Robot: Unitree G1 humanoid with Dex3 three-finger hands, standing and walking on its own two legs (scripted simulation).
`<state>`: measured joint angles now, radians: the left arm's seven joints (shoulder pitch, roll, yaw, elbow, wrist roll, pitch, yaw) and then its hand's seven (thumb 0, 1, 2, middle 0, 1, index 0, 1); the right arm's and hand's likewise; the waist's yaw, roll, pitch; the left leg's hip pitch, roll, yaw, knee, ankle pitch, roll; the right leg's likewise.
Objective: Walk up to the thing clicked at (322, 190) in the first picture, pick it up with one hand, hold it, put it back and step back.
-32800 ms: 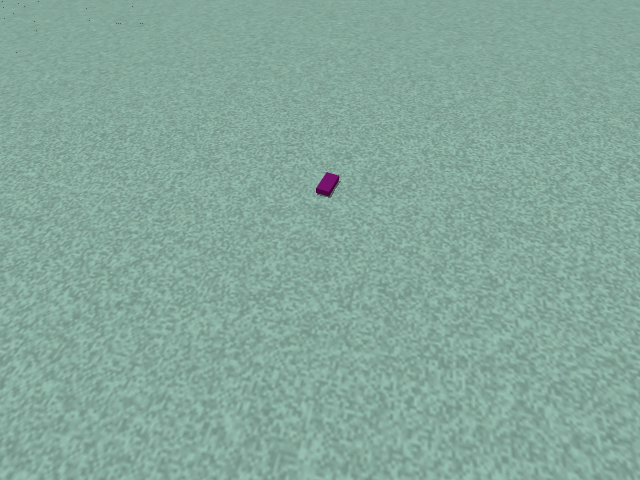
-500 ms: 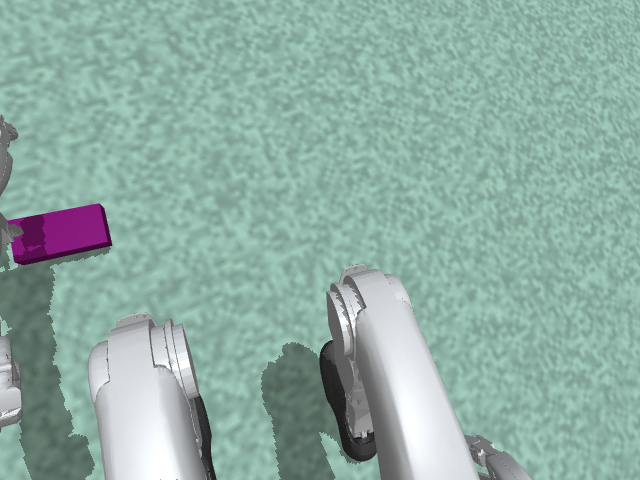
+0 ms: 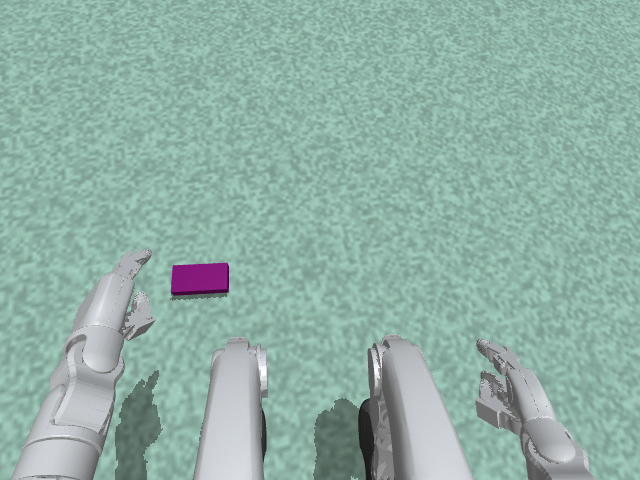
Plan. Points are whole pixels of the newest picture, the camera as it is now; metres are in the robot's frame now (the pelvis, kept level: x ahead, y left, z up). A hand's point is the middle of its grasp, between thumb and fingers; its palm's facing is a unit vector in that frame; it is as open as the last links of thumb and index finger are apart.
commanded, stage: home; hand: left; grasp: from above
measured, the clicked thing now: (200, 279) +0.50 +0.27 -0.49
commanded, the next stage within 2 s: none
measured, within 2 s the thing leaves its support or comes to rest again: neither
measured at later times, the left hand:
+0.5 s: hand (101, 358) +0.25 +0.19 +0.11, palm faces +0.11 -0.97 -0.22, open 7.4 cm
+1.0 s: hand (76, 388) +0.22 +0.18 +0.16, palm faces +0.13 -0.97 -0.20, open 7.4 cm
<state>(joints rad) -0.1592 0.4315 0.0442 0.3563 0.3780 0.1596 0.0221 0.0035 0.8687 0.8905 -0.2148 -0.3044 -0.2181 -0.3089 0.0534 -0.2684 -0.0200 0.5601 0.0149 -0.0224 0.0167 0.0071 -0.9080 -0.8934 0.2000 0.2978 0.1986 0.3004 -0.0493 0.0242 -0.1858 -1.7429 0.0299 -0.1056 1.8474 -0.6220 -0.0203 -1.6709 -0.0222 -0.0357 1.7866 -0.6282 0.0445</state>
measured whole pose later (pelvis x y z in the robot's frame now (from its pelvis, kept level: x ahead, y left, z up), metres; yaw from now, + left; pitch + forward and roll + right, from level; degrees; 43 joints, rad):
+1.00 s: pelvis +0.08 -0.01 +0.21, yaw +4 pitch +9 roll -3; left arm 0.50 0.22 0.03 -0.14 -0.05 0.47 0.02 0.01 0.90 0.90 -0.20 -0.30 -0.21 -0.30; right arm 0.26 -0.22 0.03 0.54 0.00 -0.25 -0.19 0.01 -0.90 -0.89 0.20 0.30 0.20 0.30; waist -0.03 0.04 -0.15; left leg -0.70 0.05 -0.07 1.02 -0.48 -0.03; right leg -0.63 -0.03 -0.06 0.95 -0.48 0.03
